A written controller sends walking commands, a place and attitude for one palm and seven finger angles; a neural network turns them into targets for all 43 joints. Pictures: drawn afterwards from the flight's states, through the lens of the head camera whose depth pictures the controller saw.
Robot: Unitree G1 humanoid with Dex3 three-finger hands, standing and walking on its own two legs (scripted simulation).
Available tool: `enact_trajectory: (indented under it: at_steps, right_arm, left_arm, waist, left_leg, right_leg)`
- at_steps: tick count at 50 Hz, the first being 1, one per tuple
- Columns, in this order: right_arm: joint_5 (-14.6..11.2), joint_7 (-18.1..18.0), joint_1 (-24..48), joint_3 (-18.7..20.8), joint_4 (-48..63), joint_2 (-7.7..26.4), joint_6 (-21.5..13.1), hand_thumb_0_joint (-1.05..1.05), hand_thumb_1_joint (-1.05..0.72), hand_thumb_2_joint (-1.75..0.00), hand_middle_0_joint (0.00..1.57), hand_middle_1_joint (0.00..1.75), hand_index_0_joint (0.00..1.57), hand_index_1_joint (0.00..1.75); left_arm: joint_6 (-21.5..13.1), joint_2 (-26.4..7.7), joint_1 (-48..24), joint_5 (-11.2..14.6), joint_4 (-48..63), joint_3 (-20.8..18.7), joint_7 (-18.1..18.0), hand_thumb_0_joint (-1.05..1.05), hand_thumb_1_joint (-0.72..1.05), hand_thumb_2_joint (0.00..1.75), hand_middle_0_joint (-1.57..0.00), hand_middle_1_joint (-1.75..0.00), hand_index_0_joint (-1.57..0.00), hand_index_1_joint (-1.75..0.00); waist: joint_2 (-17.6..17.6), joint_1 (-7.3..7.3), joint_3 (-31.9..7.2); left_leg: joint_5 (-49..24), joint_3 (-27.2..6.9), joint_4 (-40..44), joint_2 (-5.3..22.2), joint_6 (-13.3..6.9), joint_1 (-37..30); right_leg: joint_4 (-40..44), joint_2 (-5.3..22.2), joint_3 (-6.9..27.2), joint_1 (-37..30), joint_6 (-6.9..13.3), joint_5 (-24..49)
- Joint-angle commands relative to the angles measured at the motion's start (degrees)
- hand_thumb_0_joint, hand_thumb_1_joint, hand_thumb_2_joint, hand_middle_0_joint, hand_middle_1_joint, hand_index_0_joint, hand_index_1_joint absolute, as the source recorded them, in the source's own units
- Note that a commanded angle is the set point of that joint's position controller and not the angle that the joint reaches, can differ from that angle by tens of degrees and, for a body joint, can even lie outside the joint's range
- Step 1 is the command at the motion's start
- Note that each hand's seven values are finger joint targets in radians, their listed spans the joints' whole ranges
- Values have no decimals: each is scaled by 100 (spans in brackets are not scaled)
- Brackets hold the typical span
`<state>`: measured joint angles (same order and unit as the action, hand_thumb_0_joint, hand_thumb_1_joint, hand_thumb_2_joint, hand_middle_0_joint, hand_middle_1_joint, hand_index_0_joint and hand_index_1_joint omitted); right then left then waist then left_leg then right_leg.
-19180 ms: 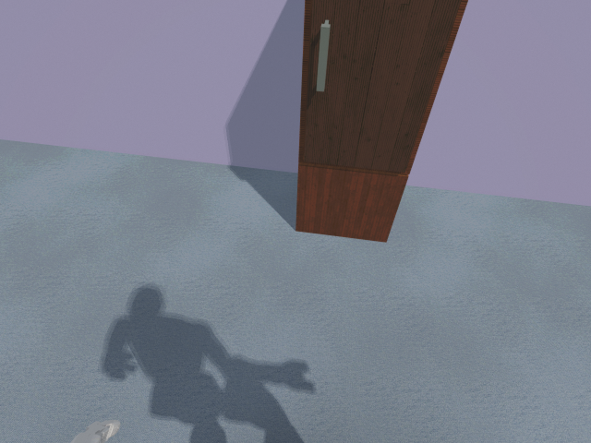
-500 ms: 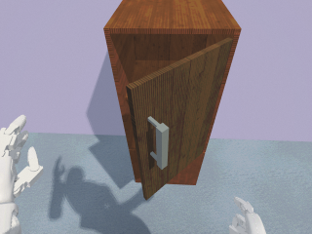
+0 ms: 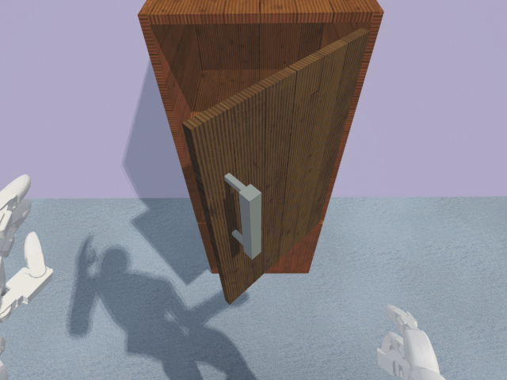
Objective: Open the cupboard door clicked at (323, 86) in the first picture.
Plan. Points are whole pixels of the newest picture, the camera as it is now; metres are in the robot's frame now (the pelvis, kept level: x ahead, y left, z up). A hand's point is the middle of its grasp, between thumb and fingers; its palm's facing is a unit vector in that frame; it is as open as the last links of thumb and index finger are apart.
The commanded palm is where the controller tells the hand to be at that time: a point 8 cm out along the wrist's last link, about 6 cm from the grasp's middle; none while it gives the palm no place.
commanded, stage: step back with the hand held close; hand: left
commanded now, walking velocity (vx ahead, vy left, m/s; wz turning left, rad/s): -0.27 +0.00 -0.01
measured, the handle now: (242, 218) +0.36 +0.05 +0.05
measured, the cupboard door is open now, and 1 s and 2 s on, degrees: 44 44 44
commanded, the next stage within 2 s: stop stepping back and stand still in 0.70 s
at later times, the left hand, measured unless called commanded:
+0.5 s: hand out of the picture +0.06 +0.31 +0.16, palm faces +0.48 -0.73 -0.49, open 7.4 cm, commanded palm +0.00 +0.34 +0.18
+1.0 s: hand out of the picture -0.05 +0.29 +0.18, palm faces +0.40 -0.77 -0.50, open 7.4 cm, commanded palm -0.11 +0.33 +0.18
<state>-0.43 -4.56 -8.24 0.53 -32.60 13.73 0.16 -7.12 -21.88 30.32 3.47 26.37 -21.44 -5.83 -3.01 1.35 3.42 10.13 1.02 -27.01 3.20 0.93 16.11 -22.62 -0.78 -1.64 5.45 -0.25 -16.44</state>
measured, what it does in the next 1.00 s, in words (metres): walks backwards: left foot, then right foot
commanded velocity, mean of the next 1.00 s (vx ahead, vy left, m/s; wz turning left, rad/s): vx -0.18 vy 0.00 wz -0.03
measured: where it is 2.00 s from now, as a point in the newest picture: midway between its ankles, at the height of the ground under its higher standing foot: outside the picture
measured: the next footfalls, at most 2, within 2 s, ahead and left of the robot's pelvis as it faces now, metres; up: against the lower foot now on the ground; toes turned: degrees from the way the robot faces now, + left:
left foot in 0.60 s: -0.02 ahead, +0.13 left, +0.00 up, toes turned +5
right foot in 1.00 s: -0.35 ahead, -0.04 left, +0.00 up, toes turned -2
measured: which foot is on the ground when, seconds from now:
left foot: down 0.00-0.48, up 0.50-0.58, down 0.60-1.00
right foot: down 0.00-0.62, up 0.64-0.98, down 1.00-1.00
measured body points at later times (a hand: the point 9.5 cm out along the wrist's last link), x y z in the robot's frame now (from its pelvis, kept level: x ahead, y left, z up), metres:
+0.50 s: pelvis -0.11 +0.03 -0.02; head -0.08 +0.04 +0.43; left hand +0.03 +0.34 +0.18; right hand +0.08 -0.18 -0.10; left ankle +0.03 +0.13 -0.73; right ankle -0.05 -0.11 -0.74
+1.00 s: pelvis -0.25 +0.03 -0.01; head -0.22 +0.05 +0.43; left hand -0.08 +0.33 +0.20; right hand -0.06 -0.18 -0.08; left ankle -0.07 +0.13 -0.73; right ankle -0.39 -0.04 -0.74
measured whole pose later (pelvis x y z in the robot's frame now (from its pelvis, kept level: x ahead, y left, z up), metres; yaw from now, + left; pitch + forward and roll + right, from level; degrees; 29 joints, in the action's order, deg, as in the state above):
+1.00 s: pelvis -0.25 +0.03 -0.01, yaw +1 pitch +4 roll +0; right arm 1.2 -1.5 -9.7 -1.3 -32.7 8.0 -6.9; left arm -10.1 -29.4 34.9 4.9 37.8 -27.7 -9.5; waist 4.0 0.0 -1.4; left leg 4.9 4.6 -21.0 -0.5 2.0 31.2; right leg -21.8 -2.9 -3.4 1.6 4.0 -24.3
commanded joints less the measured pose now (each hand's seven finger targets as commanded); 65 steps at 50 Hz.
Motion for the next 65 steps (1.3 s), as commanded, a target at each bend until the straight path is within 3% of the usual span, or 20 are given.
enact_trajectory:
  at_steps: [1, 8, 17, 21, 25, 27, 29, 31, 33, 40, 43, 47, 49, 51, 53, 58, 60, 62, 63, 65]
  right_arm:
    - [-38, -87, 454, 241, 1045, 534, -106, 0, -90, -90, 20, 30, 20, 30]
    - [-31, -79, 378, 259, 1137, 564, -136, 0, -90, -90, 20, 30, 20, 30]
    - [10, -50, 368, 262, 1126, 708, -530, 0, -90, -90, 20, 30, 20, 30]
    - [11, -12, 215, 314, 1041, 638, -682, 0, -90, -90, 20, 30, 20, 30]
    - [69, 5, 55, 345, 572, 433, -642, 0, -90, -90, 20, 30, 20, 30]
    - [136, -22, 11, 283, 457, 408, -655, 0, -90, -90, 20, 30, 20, 30]
    - [74, -139, 159, 155, 492, 497, -689, 0, -90, -90, 20, 30, 20, 30]
    - [114, -242, 385, 224, 574, 678, -887, 0, -90, -90, 20, 30, 20, 30]
    - [188, -93, 188, 266, 380, 485, -1064, 0, -90, -90, 20, 30, 20, 30]
    - [114, 256, 415, 324, 497, 490, -1049, 0, -90, -90, 20, 30, 20, 30]
    - [128, 259, 233, 262, 521, 402, -1050, 0, -90, -90, 20, 30, 20, 30]
    - [146, 228, 99, 151, 563, 215, -897, 0, -90, -90, 20, 30, 20, 30]
    - [143, 199, 23, 154, 460, 287, -663, 0, -90, -90, 20, 30, 20, 30]
    - [176, 223, 145, 37, 483, 370, -649, 0, -90, -90, 20, 30, 20, 30]
    - [-21, 202, -88, 300, 402, 606, -731, 0, -90, -90, 20, 30, 20, 30]
    - [-10, -81, 77, 107, 190, 545, -915, 0, -90, -90, 20, 30, 20, 30]
    - [5, -104, -68, 191, 243, 720, -974, 0, -90, -90, 20, 30, 20, 30]
    - [37, 7, -170, 159, 330, 655, -1069, 0, -90, -90, 20, 30, 20, 30]
    - [140, 24, -101, 121, 276, 502, -1138, 0, -90, -90, 20, 30, 20, 30]
    - [101, 128, 130, 225, 319, 564, -1204, 0, -90, -90, 20, 30, 20, 30]
  left_arm:
    - [-326, -1381, 172, 49, 1465, -1076, -185, 0, 90, 90, -20, -30, -20, -30]
    - [-393, -1302, 382, 88, 1608, -1092, -284, 0, 90, 90, -20, -30, -20, -30]
    - [-692, -1106, 286, -73, 1693, -1171, -348, 0, 90, 90, -20, -30, -20, -30]
    - [-757, -1311, 438, -42, 1718, -1338, -376, 0, 90, 90, -20, -30, -20, -30]
    - [-731, -1202, 75, -102, 1668, -1004, -490, 0, 90, 90, -20, -30, -20, -30]
    - [-669, -1096, -422, -161, 1604, -842, -523, 0, 90, 90, -20, -30, -20, -30]
    - [-635, -1134, -978, -95, 1589, -732, -484, 0, 90, 90, -20, -30, -20, -30]
    - [-764, -1340, -1358, -200, 1706, -946, -554, 0, 90, 90, -20, -30, -20, -30]
    - [-878, -1196, -1118, -193, 1404, -964, -545, 0, 90, 90, -20, -30, -20, -30]
    - [-646, -1006, -377, -9, 2413, -773, -488, 0, 90, 90, -20, -30, -20, -30]
    - [-611, -1104, 76, 64, 2252, -898, -501, 0, 90, 90, -20, -30, -20, -30]
    - [-560, -1368, 640, 191, 2063, -1162, -453, 0, 90, 90, -20, -30, -20, -30]
    - [-629, -1666, 581, 191, 2066, -1401, -411, 0, 90, 90, -20, -30, -20, -30]
    - [-653, -1974, 267, 205, 2081, -1751, -518, 0, 90, 90, -20, -30, -20, -30]
    - [-475, -1204, 186, 217, 1111, -1060, -344, 0, 90, 90, -20, -30, -20, -30]
    - [-623, -1185, -1345, -64, 218, -600, -374, 0, 90, 90, -20, -30, -20, -30]
    - [-645, -1137, -1747, -103, 422, -456, -380, 0, 90, 90, -20, -30, -20, -30]
    - [-779, -1173, -1851, -109, 921, -522, -415, 0, 90, 90, -20, -30, -20, -30]
    - [-783, -1398, -1441, -146, 1100, -673, -419, 0, 90, 90, -20, -30, -20, -30]
    - [-706, -1476, -763, -110, 1573, -967, -399, 0, 90, 90, -20, -30, -20, -30]
  waist:
    - [201, -33, -1395]
    - [-170, -60, -1245]
    - [-1237, -44, -723]
    - [-394, -66, -848]
    - [1342, -197, -589]
    - [1463, -293, -502]
    - [410, -353, -72]
    - [-1678, -166, -125]
    - [-933, -161, -782]
    - [-1082, -117, -1167]
    - [-1506, -123, -1407]
    - [-1271, -106, -1589]
    - [658, -187, -1072]
    - [737, -150, -1160]
    - [1499, -279, -700]
    - [620, -292, 46]
    - [-157, -374, -412]
    - [-1178, -286, -578]
    - [-897, -250, -523]
    - [-186, -134, -296]
  left_leg:
    - [-2817, 127, -263, 76, -251, -1278]
    - [-1993, -74, 53, 237, -218, -781]
    - [2804, -963, 1629, 723, -543, 2148]
    - [2470, -573, 792, 330, -358, 1554]
    - [1248, -94, -2949, -435, 77, -577]
    - [1307, -254, -2430, -225, 5, -533]
    - [927, -247, 93, -172, -20, -269]
    - [1024, -2393, 1651, 1629, -776, 1238]
    - [1785, -2278, 1778, 1795, -899, 1188]
    - [1942, -1283, 1964, 1140, -617, 352]
    - [2613, -1007, 2419, 734, -101, 9]
    - [1254, -43, 1492, -27, 550, -262]
    - [384, 143, -1273, -285, 123, -834]
    - [789, -147, -2597, -308, 46, 871]
    - [156, -350, -2849, -227, 75, 1490]
    - [442, 497, -671, -428, -376, 64]
    - [-591, -448, -129, 46, -852, -1246]
    - [-1143, -2996, 577, 1525, -1785, -1592]
    - [-205, -3335, 1060, 1632, -1791, -1046]
    - [1410, -2295, 1549, 1283, -1326, 701]
  right_leg:
    - [-83, 389, 35, 399, -161, 3392]
    - [-202, 202, 52, 624, -141, 1923]
    - [-1387, -318, -115, -660, -68, -126]
    - [-572, -132, 275, 165, 131, -797]
    - [1245, 1631, 2147, 3453, 942, -1792]
    - [845, 1469, 1501, 3167, 753, -736]
    - [-272, 511, 634, 2664, 112, -455]
    - [-3012, -256, 240, 1688, -169, -1234]
    - [-4370, -308, 687, 1424, -74, -1324]
    - [-3904, -469, 20, 1471, -81, -1208]
    - [-2526, -752, -520, 759, 87, -1758]
    - [682, -561, -645, -415, 449, -1224]
    - [1549, 1006, 812, 1469, 678, 179]
    - [1119, 1899, 1466, 934, 957, 1640]
    - [831, 1408, 1316, 575, 841, 995]
    - [-517, 1161, 529, 698, 386, 3204]
    - [-2001, 594, 139, 1432, -214, 2879]
    - [-3679, -66, 346, 2635, -333, -1170]
    - [-3975, 31, 639, 2520, -87, -1603]
    - [-3288, 235, 491, 1247, 43, -1222]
